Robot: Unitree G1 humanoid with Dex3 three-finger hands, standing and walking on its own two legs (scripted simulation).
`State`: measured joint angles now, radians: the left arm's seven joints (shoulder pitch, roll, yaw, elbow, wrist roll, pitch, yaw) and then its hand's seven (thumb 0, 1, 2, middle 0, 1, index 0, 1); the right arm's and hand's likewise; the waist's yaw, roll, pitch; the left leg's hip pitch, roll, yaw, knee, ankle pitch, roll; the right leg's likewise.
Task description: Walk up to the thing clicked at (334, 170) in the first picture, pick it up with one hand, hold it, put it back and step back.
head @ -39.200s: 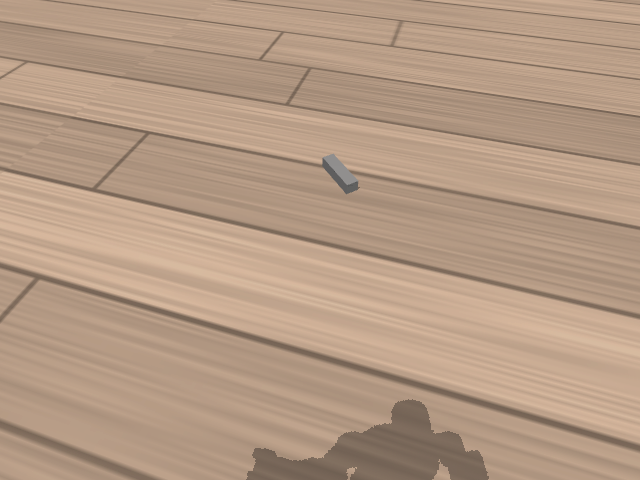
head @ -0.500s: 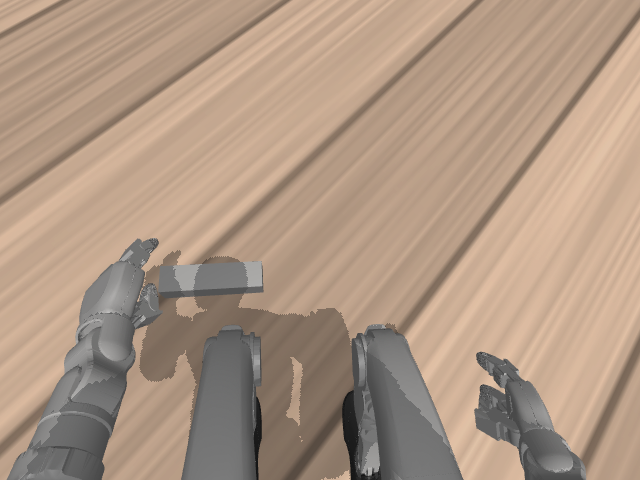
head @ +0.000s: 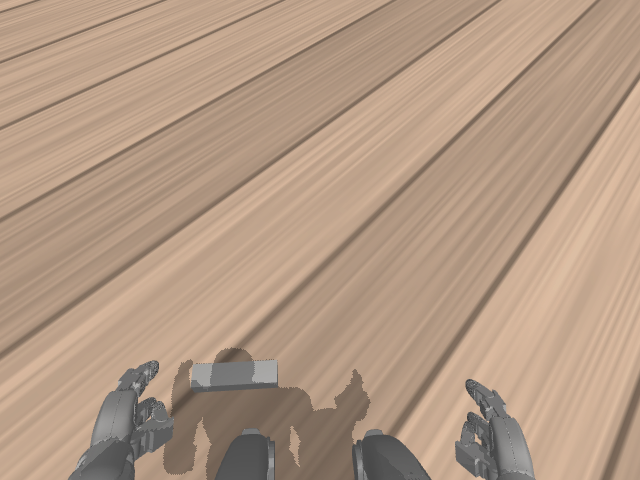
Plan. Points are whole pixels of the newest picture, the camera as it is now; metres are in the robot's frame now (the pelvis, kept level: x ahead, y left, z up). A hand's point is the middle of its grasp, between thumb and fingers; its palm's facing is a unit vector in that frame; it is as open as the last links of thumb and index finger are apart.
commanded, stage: home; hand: left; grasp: from above
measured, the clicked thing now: (236, 376) +0.43 +0.18 -0.65
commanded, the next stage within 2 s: none
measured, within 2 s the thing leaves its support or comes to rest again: neither
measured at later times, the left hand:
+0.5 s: hand (155, 435) +0.19 +0.18 -0.01, palm faces +0.08 -0.98 -0.19, open 7.4 cm
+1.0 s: hand (155, 444) +0.18 +0.18 +0.00, palm faces +0.06 -0.98 -0.19, open 7.4 cm
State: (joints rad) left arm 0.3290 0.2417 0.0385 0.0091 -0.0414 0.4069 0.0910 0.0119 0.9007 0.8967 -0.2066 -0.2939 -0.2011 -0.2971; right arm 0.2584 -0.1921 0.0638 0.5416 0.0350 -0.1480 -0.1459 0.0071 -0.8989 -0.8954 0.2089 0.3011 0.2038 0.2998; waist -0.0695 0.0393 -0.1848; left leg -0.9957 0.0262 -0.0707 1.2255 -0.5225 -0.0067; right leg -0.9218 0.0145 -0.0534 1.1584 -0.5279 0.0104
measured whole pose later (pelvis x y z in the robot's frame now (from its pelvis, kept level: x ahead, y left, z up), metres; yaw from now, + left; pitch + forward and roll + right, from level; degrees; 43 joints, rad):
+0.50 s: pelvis +0.03 +0.00 +0.04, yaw +1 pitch +10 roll -3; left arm 0.50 0.22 0.03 -0.12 -0.06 0.45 0.02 0.01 0.90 0.90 -0.20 -0.29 -0.20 -0.30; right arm 0.28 -0.22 0.03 0.52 0.00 -0.25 -0.18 0.01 -0.90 -0.90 0.21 0.30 0.20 0.30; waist -0.04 0.04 -0.17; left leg -0.70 0.02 -0.07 1.01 -0.48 -0.01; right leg -0.62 0.01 -0.05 0.94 -0.49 0.01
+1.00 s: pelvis +0.02 +0.00 +0.04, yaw +1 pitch +9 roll -3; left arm 0.50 0.22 0.03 -0.11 -0.05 0.44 0.02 0.01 0.91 0.90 -0.20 -0.29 -0.20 -0.30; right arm 0.31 -0.22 0.03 0.55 0.00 -0.25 -0.19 0.01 -0.90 -0.90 0.21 0.30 0.20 0.30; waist -0.05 0.04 -0.16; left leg -0.69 0.02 -0.06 1.00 -0.47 -0.01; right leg -0.62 0.01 -0.05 0.94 -0.47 0.01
